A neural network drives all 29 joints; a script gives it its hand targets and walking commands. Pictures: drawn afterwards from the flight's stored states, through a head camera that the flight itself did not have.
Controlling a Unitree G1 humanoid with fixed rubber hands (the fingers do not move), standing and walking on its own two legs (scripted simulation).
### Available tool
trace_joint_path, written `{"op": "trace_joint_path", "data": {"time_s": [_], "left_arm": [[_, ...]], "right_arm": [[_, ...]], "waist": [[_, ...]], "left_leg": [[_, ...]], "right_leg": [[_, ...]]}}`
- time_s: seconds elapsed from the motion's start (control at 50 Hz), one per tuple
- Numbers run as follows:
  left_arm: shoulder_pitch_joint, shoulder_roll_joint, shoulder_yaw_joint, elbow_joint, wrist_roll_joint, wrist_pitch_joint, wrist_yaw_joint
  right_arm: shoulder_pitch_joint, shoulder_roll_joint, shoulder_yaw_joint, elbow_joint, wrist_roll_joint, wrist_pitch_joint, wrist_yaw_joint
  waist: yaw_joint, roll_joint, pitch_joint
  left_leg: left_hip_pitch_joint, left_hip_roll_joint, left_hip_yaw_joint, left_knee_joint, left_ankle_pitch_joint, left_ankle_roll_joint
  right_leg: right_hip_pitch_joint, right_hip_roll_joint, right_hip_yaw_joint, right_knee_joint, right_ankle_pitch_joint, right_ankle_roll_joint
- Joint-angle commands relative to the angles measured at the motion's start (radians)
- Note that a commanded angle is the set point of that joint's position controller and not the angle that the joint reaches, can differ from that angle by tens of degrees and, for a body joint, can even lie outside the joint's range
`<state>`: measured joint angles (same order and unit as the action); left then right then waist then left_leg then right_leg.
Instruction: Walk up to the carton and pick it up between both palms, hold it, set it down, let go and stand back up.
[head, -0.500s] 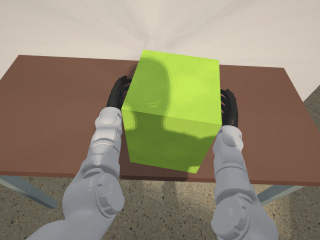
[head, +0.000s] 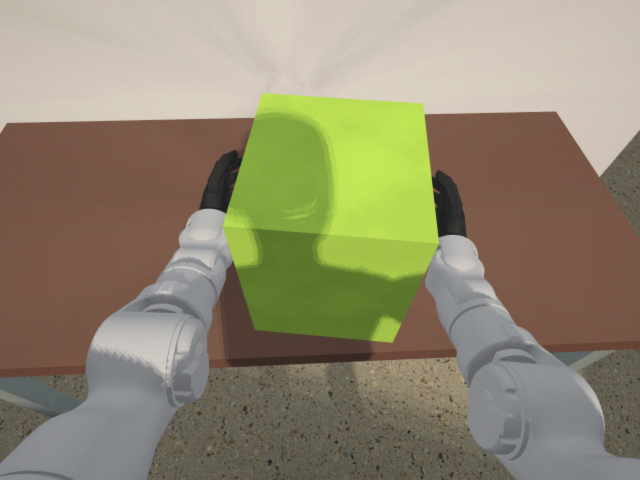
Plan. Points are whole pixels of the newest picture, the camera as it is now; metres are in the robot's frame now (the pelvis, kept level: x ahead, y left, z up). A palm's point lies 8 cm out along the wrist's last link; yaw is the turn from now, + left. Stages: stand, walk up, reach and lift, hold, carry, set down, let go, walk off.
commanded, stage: set down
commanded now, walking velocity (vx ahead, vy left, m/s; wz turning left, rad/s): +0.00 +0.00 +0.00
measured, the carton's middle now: (331, 226) +0.44 +0.00 +0.05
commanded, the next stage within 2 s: none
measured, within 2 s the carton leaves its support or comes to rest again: neither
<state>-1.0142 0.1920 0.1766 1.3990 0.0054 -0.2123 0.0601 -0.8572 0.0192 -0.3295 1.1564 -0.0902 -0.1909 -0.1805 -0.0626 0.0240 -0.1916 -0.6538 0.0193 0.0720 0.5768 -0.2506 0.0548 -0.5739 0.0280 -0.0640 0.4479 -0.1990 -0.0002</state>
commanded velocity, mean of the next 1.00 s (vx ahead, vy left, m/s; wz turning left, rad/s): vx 0.00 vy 0.00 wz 0.00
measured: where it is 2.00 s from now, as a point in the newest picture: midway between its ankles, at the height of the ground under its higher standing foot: outside the picture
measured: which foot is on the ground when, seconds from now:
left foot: down 0.00-1.00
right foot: down 0.00-1.00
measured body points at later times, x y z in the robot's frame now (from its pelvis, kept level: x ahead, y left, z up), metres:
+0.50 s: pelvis -0.02 +0.00 +0.01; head +0.01 +0.02 +0.46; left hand +0.47 +0.19 +0.19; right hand +0.43 -0.21 +0.18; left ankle +0.00 +0.07 -0.73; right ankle -0.01 -0.12 -0.73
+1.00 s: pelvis -0.02 -0.02 +0.01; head +0.00 +0.01 +0.46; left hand +0.46 +0.19 +0.19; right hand +0.43 -0.19 +0.19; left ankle +0.00 +0.07 -0.73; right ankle -0.01 -0.12 -0.73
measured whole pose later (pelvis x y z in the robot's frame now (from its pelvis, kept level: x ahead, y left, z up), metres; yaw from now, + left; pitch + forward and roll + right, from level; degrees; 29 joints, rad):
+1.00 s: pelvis -0.02 -0.02 +0.01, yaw +1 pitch +10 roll -2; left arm -1.09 0.42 -0.02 1.09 -0.27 0.25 0.01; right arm -0.97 -0.15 -0.11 0.86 0.25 0.29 -0.24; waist -0.09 -0.02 -0.14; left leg -0.45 0.01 0.02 0.45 -0.17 0.03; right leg -0.38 0.03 -0.07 0.35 -0.14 -0.02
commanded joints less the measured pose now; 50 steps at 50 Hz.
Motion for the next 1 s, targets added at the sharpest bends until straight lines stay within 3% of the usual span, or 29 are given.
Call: {"op": "trace_joint_path", "data": {"time_s": [0.0, 0.04, 0.14, 0.2, 0.22, 0.24, 0.26, 0.28, 0.3, 0.32, 0.36, 0.38, 0.44, 0.46, 0.48, 0.5, 0.54, 0.6, 0.66, 0.74, 0.8, 0.86, 0.9, 0.94, 0.98], "left_arm": [[-0.539, 0.184, -0.051, -0.184, -0.059, -0.065, 0.002], [-0.53, 0.198, -0.068, -0.198, -0.079, -0.051, -0.004], [-0.569, 0.225, -0.157, -0.253, -0.172, -0.015, -0.019], [-0.598, 0.262, -0.198, -0.447, -0.239, 0.042, -0.019], [-0.614, 0.266, -0.217, -0.459, -0.26, 0.076, -0.023], [-0.613, 0.282, -0.217, -0.505, -0.278, 0.111, -0.027], [-0.614, 0.282, -0.235, -0.481, -0.29, 0.151, -0.033], [-0.637, 0.292, -0.242, -0.476, -0.303, 0.183, -0.039], [-0.662, 0.308, -0.247, -0.552, -0.317, 0.215, -0.036], [-0.655, 0.303, -0.254, -0.504, -0.317, 0.247, -0.036], [-0.677, 0.319, -0.253, -0.496, -0.33, 0.287, -0.036], [-0.665, 0.309, -0.262, -0.419, -0.327, 0.298, -0.042], [-0.693, 0.362, -0.246, -0.394, -0.335, 0.314, -0.045], [-0.679, 0.353, -0.254, -0.31, -0.326, 0.323, -0.051], [-0.712, 0.372, -0.248, -0.32, -0.334, 0.324, -0.053], [-0.681, 0.356, -0.262, -0.229, -0.324, 0.324, -0.057], [-0.713, 0.365, -0.268, -0.222, -0.331, 0.307, -0.062], [-0.724, 0.357, -0.272, -0.18, -0.318, 0.285, -0.065], [-0.733, 0.368, -0.252, -0.23, -0.306, 0.278, -0.062], [-0.755, 0.377, -0.22, -0.382, -0.301, 0.308, -0.046], [-0.78, 0.4, -0.205, -0.402, -0.302, 0.345, -0.042], [-0.751, 0.407, -0.178, -0.506, -0.282, 0.371, -0.039], [-0.746, 0.413, -0.169, -0.517, -0.274, 0.393, -0.045], [-0.706, 0.413, -0.154, -0.551, -0.272, 0.408, -0.047], [-0.677, 0.403, -0.161, -0.559, -0.265, 0.423, -0.052]], "right_arm": [[-0.481, -0.209, 0.078, -0.174, 0.086, -0.07, -0.004], [-0.478, -0.255, 0.099, -0.169, 0.125, -0.07, -0.004], [-0.514, -0.331, 0.184, -0.181, 0.252, -0.011, 0.019], [-0.55, -0.4, 0.216, -0.321, 0.317, 0.046, 0.035], [-0.572, -0.41, 0.219, -0.322, 0.328, 0.079, 0.038], [-0.58, -0.422, 0.234, -0.372, 0.346, 0.113, 0.039], [-0.588, -0.419, 0.239, -0.338, 0.356, 0.155, 0.039], [-0.61, -0.422, 0.233, -0.336, 0.364, 0.19, 0.037], [-0.63, -0.441, 0.228, -0.379, 0.379, 0.219, 0.036], [-0.631, -0.433, 0.233, -0.326, 0.38, 0.256, 0.04], [-0.651, -0.427, 0.235, -0.336, 0.382, 0.305, 0.045], [-0.646, -0.409, 0.236, -0.271, 0.381, 0.327, 0.048], [-0.679, -0.409, 0.238, -0.309, 0.379, 0.363, 0.045], [-0.671, -0.391, 0.242, -0.241, 0.375, 0.38, 0.042], [-0.7, -0.397, 0.227, -0.27, 0.372, 0.387, 0.039], [-0.674, -0.372, 0.237, -0.2, 0.362, 0.399, 0.037], [-0.698, -0.365, 0.22, -0.23, 0.35, 0.395, 0.026], [-0.695, -0.356, 0.196, -0.206, 0.318, 0.385, 0.011], [-0.685, -0.353, 0.185, -0.26, 0.304, 0.369, -0.009], [-0.699, -0.362, 0.159, -0.393, 0.284, 0.367, -0.037], [-0.737, -0.36, 0.162, -0.434, 0.288, 0.397, -0.044], [-0.697, -0.362, 0.173, -0.506, 0.301, 0.402, -0.053], [-0.684, -0.362, 0.176, -0.491, 0.311, 0.419, -0.056], [-0.651, -0.348, 0.208, -0.532, 0.333, 0.43, -0.058], [-0.614, -0.343, 0.225, -0.515, 0.363, 0.445, -0.058]], "waist": [[-0.003, 0.095, -0.88], [-0.011, 0.101, -0.885], [-0.02, 0.117, -0.845], [-0.021, 0.14, -0.964], [-0.034, 0.13, -0.937], [-0.021, 0.108, -0.944], [-0.031, 0.09, -0.849], [-0.033, 0.089, -0.811], [-0.031, 0.104, -0.837], [-0.034, 0.098, -0.751], [-0.025, 0.075, -0.716], [-0.032, 0.069, -0.642], [-0.017, 0.037, -0.639], [-0.028, 0.024, -0.547], [-0.02, 0.025, -0.559], [-0.029, 0.016, -0.465], [-0.03, 0.028, -0.482], [-0.042, 0.066, -0.455], [-0.04, 0.096, -0.519], [-0.045, 0.108, -0.651], [-0.042, 0.085, -0.642], [-0.04, 0.096, -0.752], [-0.053, 0.097, -0.706], [-0.036, 0.083, -0.694], [-0.041, 0.102, -0.663]], "left_leg": [[0.586, 0.02, -0.058, 0.098, 0.781, -0.162], [0.598, 0.019, -0.066, 0.105, 0.821, -0.171], [0.615, 0.018, -0.083, 0.069, 0.764, -0.17], [0.725, 0.027, -0.095, 0.071, 0.847, -0.18], [0.739, 0.03, -0.099, 0.067, 0.83, -0.177], [0.743, 0.026, -0.098, 0.048, 0.79, -0.163], [0.718, 0.028, -0.106, 0.025, 0.727, -0.151], [0.686, 0.023, -0.105, 0.001, 0.649, -0.14], [0.699, 0.023, -0.104, -0.016, 0.631, -0.139], [0.686, 0.028, -0.111, -0.032, 0.577, -0.131], [0.653, 0.021, -0.108, -0.061, 0.492, -0.111], [0.62, 0.021, -0.113, -0.076, 0.431, -0.1], [0.563, 0.008, -0.103, -0.11, 0.346, -0.071], [0.531, 0.006, -0.106, -0.125, 0.294, -0.061], [0.51, 0.005, -0.104, -0.143, 0.243, -0.055], [0.487, 0.007, -0.108, -0.158, 0.195, -0.046], [0.481, 0.007, -0.104, -0.174, 0.164, -0.046], [0.52, 0.015, -0.108, -0.177, 0.186, -0.064], [0.579, 0.012, -0.096, -0.157, 0.288, -0.088], [0.641, 0.005, -0.081, -0.121, 0.406, -0.112], [0.593, -0.005, -0.073, -0.121, 0.395, -0.105], [0.629, -0.012, -0.068, -0.093, 0.496, -0.115], [0.617, -0.016, -0.068, -0.099, 0.464, -0.112], [0.592, -0.02, -0.065, -0.111, 0.445, -0.102], [0.595, -0.02, -0.071, -0.121, 0.433, -0.105]], "right_leg": [[0.217, 0.027, -0.012, 0.05, 0.542, 0.0], [0.22, 0.03, -0.011, 0.053, 0.564, 0.002], [0.196, 0.03, -0.011, 0.034, 0.499, 0.0], [0.177, 0.044, -0.015, 0.006, 0.498, -0.006], [0.159, 0.045, -0.015, -0.008, 0.467, -0.009], [0.189, 0.044, -0.009, -0.027, 0.457, -0.009], [0.188, 0.038, -0.005, -0.034, 0.421, -0.008], [0.196, 0.029, 0.001, -0.046, 0.385, -0.008], [0.211, 0.031, 0.002, -0.047, 0.399, -0.009], [0.196, 0.03, -0.001, -0.056, 0.342, -0.013], [0.221, 0.021, 0.005, -0.07, 0.319, -0.012], [0.214, 0.013, 0.008, -0.074, 0.277, -0.013], [0.282, 0.0, 0.02, -0.077, 0.275, -0.011], [0.285, -0.007, 0.022, -0.079, 0.245, -0.01], [0.291, -0.012, 0.026, -0.085, 0.21, -0.011], [0.283, -0.016, 0.028, -0.089, 0.171, -0.013], [0.288, -0.023, 0.026, -0.093, 0.152, -0.016], [0.277, -0.018, 0.012, -0.1, 0.149, -0.029], [0.295, -0.007, 0.006, -0.1, 0.218, -0.029], [0.341, 0.006, -0.003, -0.086, 0.337, -0.017], [0.37, 0.003, 0.006, -0.079, 0.358, -0.002], [0.425, 0.007, 0.008, -0.055, 0.479, 0.01], [0.425, 0.005, 0.009, -0.061, 0.469, 0.014], [0.472, 0.0, 0.02, -0.056, 0.497, 0.02], [0.476, -0.001, 0.021, -0.059, 0.486, 0.017]]}}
